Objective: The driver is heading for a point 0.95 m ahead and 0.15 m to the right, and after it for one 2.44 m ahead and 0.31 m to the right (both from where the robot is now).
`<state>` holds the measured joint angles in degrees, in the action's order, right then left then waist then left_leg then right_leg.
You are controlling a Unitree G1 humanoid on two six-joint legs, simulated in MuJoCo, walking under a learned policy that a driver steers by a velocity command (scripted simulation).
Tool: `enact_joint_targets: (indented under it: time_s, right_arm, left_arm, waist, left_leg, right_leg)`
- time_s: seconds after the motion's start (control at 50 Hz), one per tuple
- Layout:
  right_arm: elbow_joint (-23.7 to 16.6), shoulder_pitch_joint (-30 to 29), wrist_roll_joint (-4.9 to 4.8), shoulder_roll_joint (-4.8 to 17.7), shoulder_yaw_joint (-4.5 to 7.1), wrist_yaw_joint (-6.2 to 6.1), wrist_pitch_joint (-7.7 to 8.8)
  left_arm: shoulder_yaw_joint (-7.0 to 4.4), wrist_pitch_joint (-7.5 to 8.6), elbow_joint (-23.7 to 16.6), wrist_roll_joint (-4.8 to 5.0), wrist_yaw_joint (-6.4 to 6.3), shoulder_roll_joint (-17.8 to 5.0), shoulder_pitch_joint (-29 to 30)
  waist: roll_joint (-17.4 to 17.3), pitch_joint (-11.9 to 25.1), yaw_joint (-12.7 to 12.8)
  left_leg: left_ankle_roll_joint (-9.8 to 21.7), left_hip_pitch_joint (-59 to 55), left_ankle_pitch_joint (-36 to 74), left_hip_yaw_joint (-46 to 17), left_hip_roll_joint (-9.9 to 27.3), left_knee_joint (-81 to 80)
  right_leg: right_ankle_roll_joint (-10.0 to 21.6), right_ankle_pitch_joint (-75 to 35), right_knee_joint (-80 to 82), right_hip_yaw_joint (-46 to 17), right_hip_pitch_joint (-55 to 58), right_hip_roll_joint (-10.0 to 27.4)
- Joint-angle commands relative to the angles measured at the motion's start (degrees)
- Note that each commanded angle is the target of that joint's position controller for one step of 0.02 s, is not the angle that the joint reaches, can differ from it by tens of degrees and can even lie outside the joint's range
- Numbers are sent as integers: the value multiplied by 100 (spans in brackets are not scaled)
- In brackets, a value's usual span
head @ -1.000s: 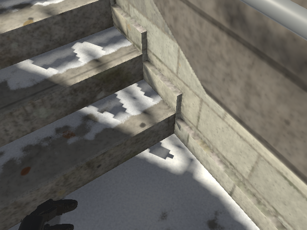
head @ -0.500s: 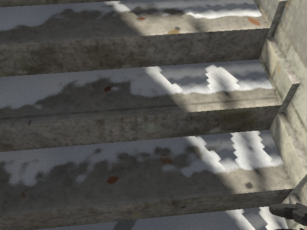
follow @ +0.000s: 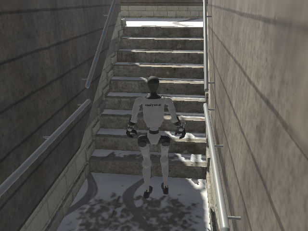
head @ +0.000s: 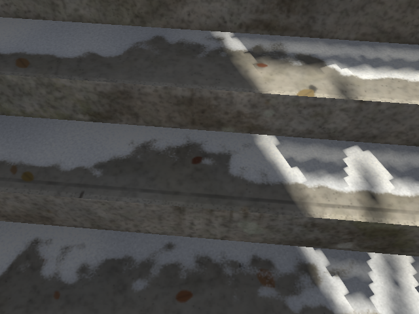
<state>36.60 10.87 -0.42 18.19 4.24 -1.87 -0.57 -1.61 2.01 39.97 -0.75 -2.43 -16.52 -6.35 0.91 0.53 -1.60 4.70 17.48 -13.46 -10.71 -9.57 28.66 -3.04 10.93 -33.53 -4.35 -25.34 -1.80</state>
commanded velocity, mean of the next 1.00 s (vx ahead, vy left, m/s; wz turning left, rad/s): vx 0.43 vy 0.00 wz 0.09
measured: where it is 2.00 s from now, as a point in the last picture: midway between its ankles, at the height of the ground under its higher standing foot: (200, 178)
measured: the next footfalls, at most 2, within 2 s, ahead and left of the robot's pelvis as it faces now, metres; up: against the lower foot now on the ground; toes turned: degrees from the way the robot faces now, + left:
right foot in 0.02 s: +0.09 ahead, -0.12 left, +0.00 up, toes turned +5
left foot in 0.36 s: +0.13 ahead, +0.14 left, +0.00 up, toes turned +2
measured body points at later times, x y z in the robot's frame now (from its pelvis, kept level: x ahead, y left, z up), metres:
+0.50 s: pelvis +0.11 +0.05 +0.01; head +0.11 +0.06 +0.46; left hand +0.23 +0.30 -0.10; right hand +0.29 -0.19 -0.07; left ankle +0.09 +0.14 -0.74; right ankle +0.05 -0.10 -0.68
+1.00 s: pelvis +0.25 +0.03 +0.01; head +0.26 +0.00 +0.46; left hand +0.21 +0.28 -0.12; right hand +0.44 -0.17 -0.10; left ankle +0.23 +0.16 -0.41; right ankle +0.20 -0.06 -0.74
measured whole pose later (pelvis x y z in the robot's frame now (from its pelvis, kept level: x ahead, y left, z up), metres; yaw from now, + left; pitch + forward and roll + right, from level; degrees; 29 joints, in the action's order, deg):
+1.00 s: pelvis +0.25 +0.03 +0.01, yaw +5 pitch +2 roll +1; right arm 38.6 8.7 -2.0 11.1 -0.2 -0.3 1.8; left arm -1.7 -0.2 50.8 -1.3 -0.6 -12.3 -25.1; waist -2.2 0.8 1.4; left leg -0.9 58.3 -31.2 -2.8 -1.9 122.6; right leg 3.1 17.4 -23.4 4.8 -8.2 0.1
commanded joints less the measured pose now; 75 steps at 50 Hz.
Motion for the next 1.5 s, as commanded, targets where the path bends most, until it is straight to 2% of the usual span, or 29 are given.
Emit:
enact_joint_targets:
  time_s: [0.02, 0.06, 0.1, 0.24, 0.36, 0.4, 0.42, 0.46, 0.5, 0.64, 0.72, 0.8, 0.82, 0.84, 0.88, 0.92, 0.98, 1.04, 1.12, 1.16, 1.18, 1.22, 1.24, 1.26, 1.28, 1.32, 1.36, 1.44, 1.5]
  right_arm:
    - [-362, 62, 55, 201, -47, 10, 93]
    - [-495, 445, 144, -16, -159, 11, 212]
    - [-592, -215, 86, 596, -2, 2, 237]
    - [-522, -650, 31, -200, -232, 118, 344]
    - [-499, -424, 70, 133, -122, 55, 412]
    - [-429, -245, 139, 574, -6, 85, 332]
    - [-383, 81, 89, 484, -2, 113, 244]
    - [-66, 980, 137, 574, 32, 146, 281]
    - [122, 1056, 107, 579, 71, 148, 365]
    - [64, 235, 57, 187, -13, 120, 260]
    - [128, 190, 44, 567, 48, 20, 179]
    - [172, -86, -54, 459, -23, -37, 103]
    - [-7, -265, 168, -28, -180, 31, 210]
    - [323, 599, 135, -698, -321, 103, 420]
    - [401, 1048, -220, -112, -208, 183, 544]
    - [-61, -395, -256, -351, -342, 119, 407]
    - [-428, -732, -159, -1206, -695, 210, 293]
    - [-936, -1088, -147, -1354, -912, 231, 371]
    - [-1831, -2457, 147, -1116, -1108, 243, 521]
    - [-1438, -1460, 56, -693, -845, 210, 526]
    - [-1254, -791, 36, -474, -720, 257, 466]
    - [-750, 450, 100, 138, -437, 382, 351]
    - [-144, 1260, 250, 690, -211, 396, 267]
    - [353, 2056, 327, 862, -111, 207, 114]
    - [668, 1728, 174, 436, -200, 79, 155]
    - [1251, 832, 76, -827, -549, 255, 282]
    - [1675, 566, 196, -1606, -709, 420, 323]
    - [1839, 434, 506, -1114, -674, 462, 420]
    - [2160, 989, 401, -817, -694, 378, 442]
  left_arm:
    - [-174, 186, -373, -75, -1, -587, -115]
    - [-219, 186, -236, -266, 13, -786, -276]
    - [-201, 233, -247, -86, 74, -544, -461]
    - [-261, 102, -271, 8, 83, -605, -516]
    - [-127, 239, -405, 128, 187, -355, -329]
    - [32, 339, -536, 19, 183, 84, -625]
    - [31, 349, -524, -17, 189, -87, -499]
    - [-98, 271, -621, 118, 192, -466, -56]
    - [-143, 239, -515, 143, 217, -414, -440]
    - [90, 195, -497, -54, 307, 256, -268]
    - [125, 207, -678, -108, 238, 101, -242]
    - [-161, 254, -89, -91, 223, -282, -1523]
    - [-157, 200, 167, -78, 247, -519, -2014]
    - [-174, 122, 244, -207, 206, -738, -2330]
    - [-406, -127, 383, -209, 147, -918, -2345]
    - [-190, -197, 531, -74, 177, -221, -1911]
    - [35, -223, 1072, -16, 204, 325, -2142]
    - [125, -142, 1155, -88, 156, 251, -1949]
    - [19, 3, 1451, 333, -89, -373, -2520]
    - [-16, 106, 1543, 232, -54, -818, -2699]
    - [-82, 51, 1548, 89, -87, -1104, -2574]
    - [-163, 5, 1490, -11, -146, -1047, -2118]
    - [-92, 117, 1334, 40, 7, -307, -2457]
    - [-85, 279, 1421, -34, 301, 2, -1933]
    - [-125, 383, 1105, 138, 551, 347, -1461]
    - [184, 343, 120, 229, 592, 921, -216]
    - [423, 247, 141, 228, 574, 1239, -973]
    - [467, -38, 281, 287, 421, 979, -1107]
    - [593, -144, -117, 156, 234, 1263, -393]
  waist:
    - [-828, 843, 145]
    - [1121, 857, -228]
    - [718, 520, 241]
    - [828, 128, 420]
    - [876, 719, 71]
    - [-1107, 1069, 218]
    - [-1318, 870, -27]
    - [-1081, 97, -424]
    - [-668, -149, -162]
    - [-663, -42, 232]
    - [-650, 106, 393]
    - [-573, 742, 934]
    - [639, 629, 875]
    - [1271, 782, 490]
    - [475, 664, 481]
    - [243, -543, 494]
    - [221, -1064, 230]
    - [343, -969, 52]
    - [404, 193, 154]
    - [1153, 1209, -295]
    - [1734, 1530, -665]
    - [1550, 2023, -1154]
    - [-1033, 2591, -924]
    - [-1947, 2774, -1139]
    - [-1338, 1835, -811]
    - [-391, -550, 15]
    - [-120, -456, 650]
    - [-381, -413, 779]
    - [-535, -703, 579]
  left_leg:
    - [236, -513, 1193, -1344, 1361, -163]
    - [-293, 840, -1613, -252, 459, 932]
    - [-575, 1228, -1593, -29, 786, 1770]
    - [-851, 436, -681, 1104, 757, 839]
    - [-470, -1350, 1037, 969, 1096, -754]
    - [57, -2177, 1994, -55, 1812, -555]
    - [519, -2259, 943, -742, 2177, -1008]
    - [1104, -2438, 96, -1732, 2790, -1572]
    - [1098, -2242, 154, -1379, 2684, -1476]
    - [838, -530, 2009, 275, 1897, -1548]
    - [789, -947, 4089, 177, 2324, -1143]
    - [189, -1623, 5581, 580, 1560, 1903]
    - [-194, 697, 577, 628, 952, 3759]
    - [-395, 2192, -1618, 89, 433, 5629]
    - [-721, 3788, -2113, 235, 453, 7687]
    - [-783, 5445, -2139, 462, 922, 8683]
    - [-493, 6510, -1790, 580, 955, 10532]
    - [-415, 6291, -873, 793, 1003, 10051]
    - [-450, 2178, -69, 2354, 1376, 5342]
    - [-143, 1070, -872, 2711, 604, 5087]
    - [5, 1268, -1396, 2492, 427, 4457]
    - [443, 287, -1286, 823, 677, 2741]
    - [1307, -1642, -1807, -2073, 1934, 1142]
    - [1703, -2228, -3362, -5116, 2735, -1499]
    - [1368, -1471, -4116, -5424, 3147, -1763]
    - [612, 490, -2745, -2428, 2748, -919]
    - [-51, 771, -677, -295, 2164, -529]
    - [146, 1402, -56, 1358, 2108, -1139]
    - [99, 821, -33, 1311, 2311, -1279]
  right_leg:
    - [379, -767, 1386, -156, 1520, 498]
    - [1662, -1477, 1639, -2157, 2415, 2130]
    - [1812, 228, 2088, -2497, 2204, 2237]
    - [1210, -469, 2141, -628, 1584, 1074]
    - [774, -1549, 1241, -433, 1549, 1003]
    - [250, -23, 112, 408, 549, 353]
    - [60, 943, -447, 584, -98, 333]
    - [-69, 2350, -2458, 449, -1676, 409]
    - [36, 1816, -3494, 232, -2257, 672]
    - [56, 924, -3221, 802, -863, 547]
    - [436, 1381, -2039, 817, -280, 391]
    - [676, -1648, 2223, 972, 1842, 71]
    - [899, -4956, 1806, -325, 3707, 1191]
    - [1462, -8051, 640, -1247, 4161, 2298]
    - [2661, -3755, 1311, -1710, 3953, 2784]
    - [2159, 507, 2127, -1689, 3043, 2478]
    - [1572, 809, 2280, -766, 2013, 1983]
    - [1272, 482, 2527, 96, 928, 1571]
    - [1488, -1681, 4077, 499, -172, 1191]
    - [1509, -8347, 2644, 736, 1775, 1449]
    - [1471, -10365, 1839, 611, 3107, 1656]
    - [1409, -10134, -208, 282, 3578, 1794]
    - [1283, -7245, -2023, 72, 1052, 906]
    - [1172, -422, -4795, -907, -342, -503]
    - [1129, 195, -7481, -1839, -1776, -693]
    - [1400, 329, -8871, -1062, -3493, -321]
    - [1516, -358, -9356, -1036, -3701, -112]
    - [939, -1119, -9309, -283, -3937, -131]
    - [817, -968, -10114, -209, -5333, -1]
